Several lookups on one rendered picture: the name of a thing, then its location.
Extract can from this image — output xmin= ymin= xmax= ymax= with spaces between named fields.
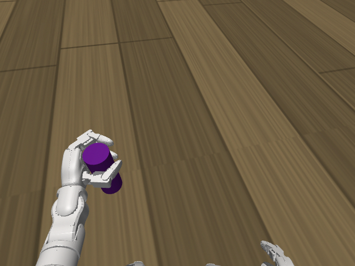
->
xmin=82 ymin=143 xmax=122 ymax=194

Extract left robot hand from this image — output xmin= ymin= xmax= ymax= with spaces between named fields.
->
xmin=61 ymin=130 xmax=122 ymax=189

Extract right robot hand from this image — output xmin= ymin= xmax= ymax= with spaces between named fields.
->
xmin=261 ymin=241 xmax=294 ymax=266

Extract left robot arm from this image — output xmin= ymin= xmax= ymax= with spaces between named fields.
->
xmin=35 ymin=185 xmax=89 ymax=266

